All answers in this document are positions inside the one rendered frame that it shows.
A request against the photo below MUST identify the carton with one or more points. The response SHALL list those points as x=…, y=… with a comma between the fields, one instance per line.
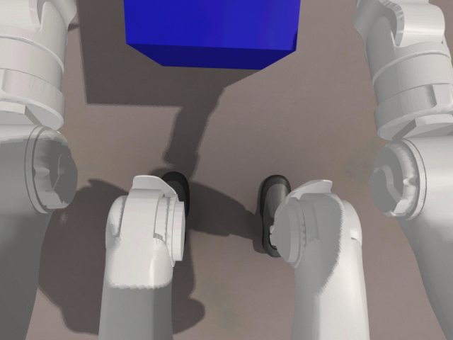
x=227, y=34

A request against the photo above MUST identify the left robot forearm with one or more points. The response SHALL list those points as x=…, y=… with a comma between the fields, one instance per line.
x=33, y=45

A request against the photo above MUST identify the robot right upper arm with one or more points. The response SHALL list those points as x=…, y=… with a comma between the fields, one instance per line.
x=412, y=180

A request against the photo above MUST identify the right robot shin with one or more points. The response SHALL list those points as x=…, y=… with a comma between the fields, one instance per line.
x=315, y=186

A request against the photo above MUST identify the left robot shin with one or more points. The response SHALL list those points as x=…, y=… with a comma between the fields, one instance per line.
x=116, y=211

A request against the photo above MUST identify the robot shin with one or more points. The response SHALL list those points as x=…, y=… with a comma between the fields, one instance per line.
x=315, y=186
x=116, y=211

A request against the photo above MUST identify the robot left upper arm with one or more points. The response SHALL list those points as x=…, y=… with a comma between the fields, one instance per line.
x=37, y=176

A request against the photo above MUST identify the right robot forearm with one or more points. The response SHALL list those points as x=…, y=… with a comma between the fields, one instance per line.
x=410, y=67

